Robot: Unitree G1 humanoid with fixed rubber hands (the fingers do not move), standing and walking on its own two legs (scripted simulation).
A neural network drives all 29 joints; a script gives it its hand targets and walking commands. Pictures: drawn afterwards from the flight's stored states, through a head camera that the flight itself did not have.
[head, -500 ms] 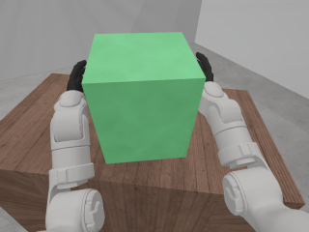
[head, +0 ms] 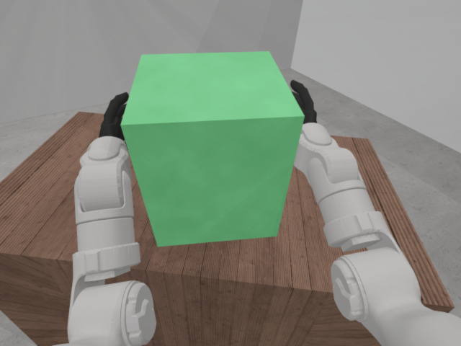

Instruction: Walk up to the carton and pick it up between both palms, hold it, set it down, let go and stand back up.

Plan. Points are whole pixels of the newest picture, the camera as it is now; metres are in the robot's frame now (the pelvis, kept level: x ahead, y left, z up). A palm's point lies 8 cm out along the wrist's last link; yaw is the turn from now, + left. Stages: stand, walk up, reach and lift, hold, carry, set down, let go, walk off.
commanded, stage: hold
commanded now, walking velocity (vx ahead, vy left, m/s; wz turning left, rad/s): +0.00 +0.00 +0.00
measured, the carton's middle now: (212, 150) +0.37 +0.01 +0.20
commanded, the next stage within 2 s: none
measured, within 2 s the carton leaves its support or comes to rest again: neither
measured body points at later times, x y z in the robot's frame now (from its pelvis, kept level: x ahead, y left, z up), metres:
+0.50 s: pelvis +0.00 +0.00 +0.00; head -0.07 +0.02 +0.44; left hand +0.38 +0.16 +0.23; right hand +0.38 -0.14 +0.25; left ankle +0.03 +0.14 -0.75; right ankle +0.00 -0.12 -0.75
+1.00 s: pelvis +0.00 +0.00 +0.00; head -0.07 +0.02 +0.45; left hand +0.38 +0.16 +0.23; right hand +0.38 -0.15 +0.25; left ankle +0.03 +0.14 -0.75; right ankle +0.00 -0.12 -0.75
